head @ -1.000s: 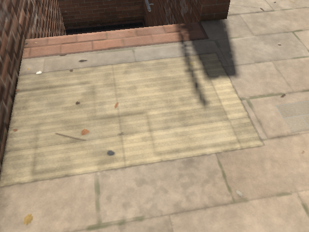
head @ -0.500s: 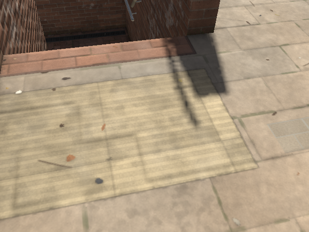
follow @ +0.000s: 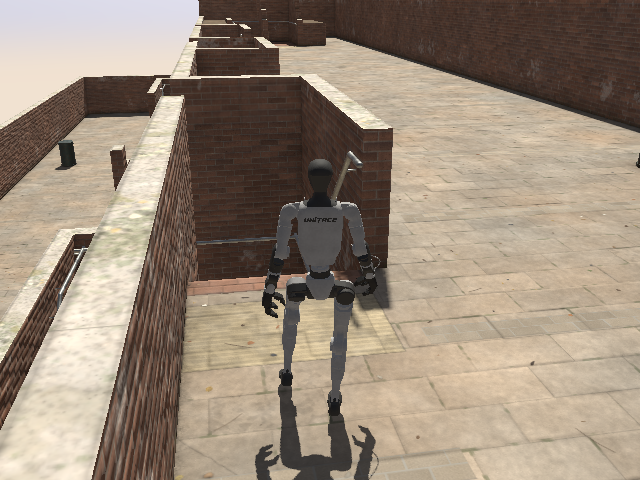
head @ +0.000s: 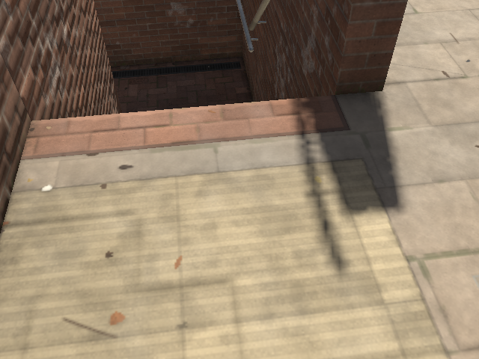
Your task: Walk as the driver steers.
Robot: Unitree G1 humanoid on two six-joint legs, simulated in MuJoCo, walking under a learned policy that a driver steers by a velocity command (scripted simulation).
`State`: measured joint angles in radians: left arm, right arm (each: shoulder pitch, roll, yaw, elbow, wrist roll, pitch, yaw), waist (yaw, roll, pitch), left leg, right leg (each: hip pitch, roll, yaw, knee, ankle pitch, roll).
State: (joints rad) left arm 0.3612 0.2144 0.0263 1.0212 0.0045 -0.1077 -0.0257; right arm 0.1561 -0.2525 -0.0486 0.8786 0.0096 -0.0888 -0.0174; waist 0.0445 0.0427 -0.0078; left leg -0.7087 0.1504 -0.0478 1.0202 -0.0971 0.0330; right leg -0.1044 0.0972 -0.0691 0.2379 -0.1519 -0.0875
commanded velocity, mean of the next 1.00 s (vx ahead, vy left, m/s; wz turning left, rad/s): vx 0.20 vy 0.00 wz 0.00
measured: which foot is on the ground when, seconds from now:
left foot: up 0.00-0.22, down 0.24-0.68, up 0.70-1.00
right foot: down 0.00-0.24, up 0.26-0.66, down 0.68-1.00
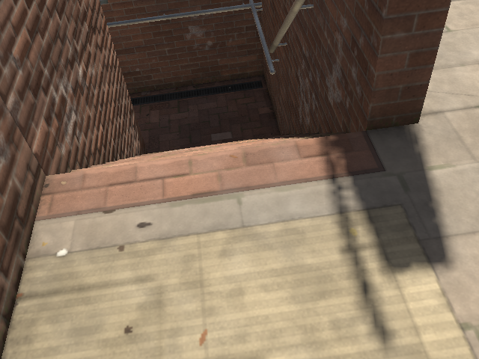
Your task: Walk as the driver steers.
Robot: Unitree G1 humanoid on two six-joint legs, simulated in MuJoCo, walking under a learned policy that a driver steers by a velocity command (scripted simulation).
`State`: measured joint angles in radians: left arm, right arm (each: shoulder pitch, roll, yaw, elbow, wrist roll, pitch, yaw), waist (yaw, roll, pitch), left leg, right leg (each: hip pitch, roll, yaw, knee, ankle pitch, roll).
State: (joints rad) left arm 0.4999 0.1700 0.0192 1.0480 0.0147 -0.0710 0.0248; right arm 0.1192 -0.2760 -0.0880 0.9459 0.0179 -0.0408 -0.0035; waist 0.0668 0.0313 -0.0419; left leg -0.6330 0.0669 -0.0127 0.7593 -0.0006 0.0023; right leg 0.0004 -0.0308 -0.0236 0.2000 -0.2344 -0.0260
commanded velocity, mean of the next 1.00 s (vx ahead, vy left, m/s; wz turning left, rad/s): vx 0.30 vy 0.00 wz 0.00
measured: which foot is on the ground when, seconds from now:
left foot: up 0.00-0.12, down 0.14-0.56, up 0.58-1.00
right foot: down 0.00-0.16, up 0.18-0.54, down 0.56-1.00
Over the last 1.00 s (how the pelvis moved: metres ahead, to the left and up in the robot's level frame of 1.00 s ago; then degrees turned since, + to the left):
0.22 0.04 0.01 -1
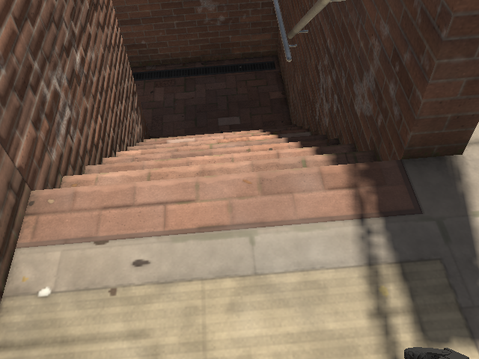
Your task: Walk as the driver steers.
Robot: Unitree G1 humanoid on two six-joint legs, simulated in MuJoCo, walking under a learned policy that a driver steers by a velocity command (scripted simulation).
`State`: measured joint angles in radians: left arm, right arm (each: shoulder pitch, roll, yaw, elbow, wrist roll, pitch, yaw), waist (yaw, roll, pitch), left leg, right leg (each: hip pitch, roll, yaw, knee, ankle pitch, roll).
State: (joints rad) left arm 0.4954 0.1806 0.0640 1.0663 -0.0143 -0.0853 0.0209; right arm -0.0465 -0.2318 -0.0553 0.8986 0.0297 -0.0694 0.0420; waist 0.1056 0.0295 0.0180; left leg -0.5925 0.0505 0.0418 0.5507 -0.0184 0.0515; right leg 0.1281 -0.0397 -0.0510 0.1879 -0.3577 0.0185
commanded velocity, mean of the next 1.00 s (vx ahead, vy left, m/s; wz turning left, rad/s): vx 0.49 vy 0.00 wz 0.20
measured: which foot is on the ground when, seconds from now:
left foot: up 0.00-0.04, down 0.06-0.60, up 0.62-1.00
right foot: down 0.00-0.08, up 0.10-0.58, down 0.60-1.00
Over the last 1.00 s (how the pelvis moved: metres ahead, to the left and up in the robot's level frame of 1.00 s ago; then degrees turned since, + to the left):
0.29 0.05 -0.02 0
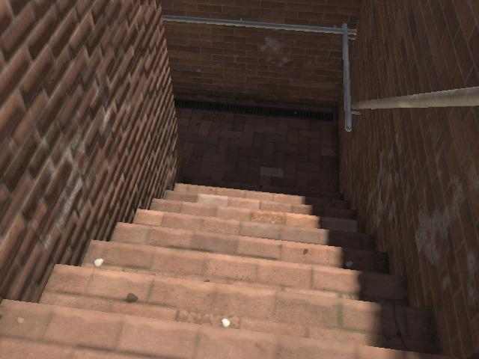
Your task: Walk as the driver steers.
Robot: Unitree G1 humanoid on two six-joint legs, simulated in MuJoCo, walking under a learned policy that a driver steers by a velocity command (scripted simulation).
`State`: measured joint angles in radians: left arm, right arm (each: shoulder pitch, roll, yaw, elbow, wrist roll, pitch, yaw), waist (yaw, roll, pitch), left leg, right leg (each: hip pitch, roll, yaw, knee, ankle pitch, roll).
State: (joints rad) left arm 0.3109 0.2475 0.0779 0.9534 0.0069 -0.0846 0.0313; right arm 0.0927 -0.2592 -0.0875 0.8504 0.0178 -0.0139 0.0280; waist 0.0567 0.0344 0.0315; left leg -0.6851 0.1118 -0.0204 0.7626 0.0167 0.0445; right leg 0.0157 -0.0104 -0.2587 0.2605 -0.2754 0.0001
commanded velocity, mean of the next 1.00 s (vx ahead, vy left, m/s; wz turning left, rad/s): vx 0.50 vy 0.00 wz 0.09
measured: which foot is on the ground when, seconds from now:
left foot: up 0.00-0.12, down 0.14-0.58, up 0.60-0.92, down 0.94-1.00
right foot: down 0.00-0.14, up 0.16-0.56, down 0.58-0.98, up 1.00-1.00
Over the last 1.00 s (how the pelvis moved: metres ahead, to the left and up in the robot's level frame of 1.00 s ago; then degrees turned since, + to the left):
0.56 0.02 0.01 14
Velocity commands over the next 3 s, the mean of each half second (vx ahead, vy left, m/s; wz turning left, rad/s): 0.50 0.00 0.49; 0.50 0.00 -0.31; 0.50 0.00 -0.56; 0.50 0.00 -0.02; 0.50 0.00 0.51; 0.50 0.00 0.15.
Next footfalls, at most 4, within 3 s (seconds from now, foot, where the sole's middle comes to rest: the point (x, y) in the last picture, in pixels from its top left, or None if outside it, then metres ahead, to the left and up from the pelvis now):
0.14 left None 0.23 0.13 -0.78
0.58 right None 0.47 -0.01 -0.78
0.94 left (165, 348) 0.50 0.26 -0.78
1.36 right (271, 320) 0.68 -0.04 -0.98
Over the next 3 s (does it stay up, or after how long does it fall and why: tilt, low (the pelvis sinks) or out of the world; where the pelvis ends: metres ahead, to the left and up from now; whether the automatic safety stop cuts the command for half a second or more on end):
stays up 1.42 0.10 -0.88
